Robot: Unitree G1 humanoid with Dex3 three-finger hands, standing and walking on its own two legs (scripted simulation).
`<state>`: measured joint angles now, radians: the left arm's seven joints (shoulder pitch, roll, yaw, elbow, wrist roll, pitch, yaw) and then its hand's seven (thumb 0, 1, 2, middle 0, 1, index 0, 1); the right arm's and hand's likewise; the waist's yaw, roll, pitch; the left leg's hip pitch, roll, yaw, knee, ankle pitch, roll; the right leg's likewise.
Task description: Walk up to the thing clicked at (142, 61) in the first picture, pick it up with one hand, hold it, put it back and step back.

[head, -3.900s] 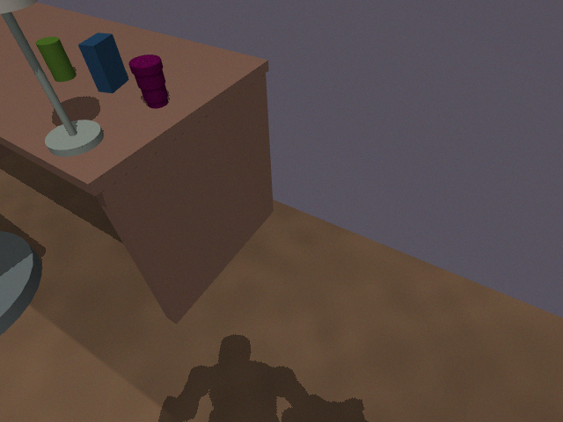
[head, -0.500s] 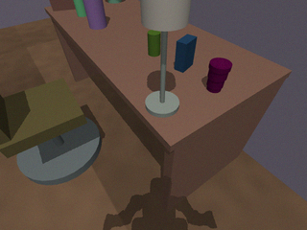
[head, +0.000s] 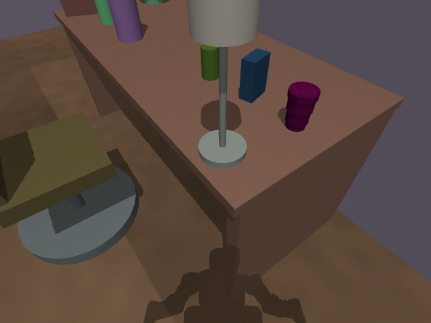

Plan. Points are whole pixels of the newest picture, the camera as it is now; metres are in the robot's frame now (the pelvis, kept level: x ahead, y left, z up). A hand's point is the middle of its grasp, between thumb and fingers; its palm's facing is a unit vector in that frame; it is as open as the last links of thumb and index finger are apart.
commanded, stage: stand
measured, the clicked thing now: (299, 108) +0.68 -0.21 +0.03
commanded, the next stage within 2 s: none
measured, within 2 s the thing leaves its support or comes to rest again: neither
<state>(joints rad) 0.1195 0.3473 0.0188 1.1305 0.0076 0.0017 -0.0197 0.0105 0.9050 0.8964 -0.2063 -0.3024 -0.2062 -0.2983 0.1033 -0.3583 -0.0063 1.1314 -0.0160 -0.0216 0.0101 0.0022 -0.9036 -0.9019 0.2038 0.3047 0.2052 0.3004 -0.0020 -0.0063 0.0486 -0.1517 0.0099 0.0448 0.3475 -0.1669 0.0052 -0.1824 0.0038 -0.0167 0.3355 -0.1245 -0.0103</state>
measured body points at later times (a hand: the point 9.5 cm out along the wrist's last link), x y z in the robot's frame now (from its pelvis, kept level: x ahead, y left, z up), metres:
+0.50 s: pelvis +0.04 +0.00 +0.00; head +0.05 +0.00 +0.45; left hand +0.12 +0.30 -0.13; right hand +0.12 -0.29 -0.13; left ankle +0.02 +0.11 -0.75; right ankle +0.04 -0.11 -0.75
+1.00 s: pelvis +0.04 +0.00 +0.00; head +0.05 +0.00 +0.45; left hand +0.11 +0.30 -0.13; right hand +0.12 -0.30 -0.13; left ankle +0.02 +0.11 -0.75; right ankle +0.04 -0.11 -0.75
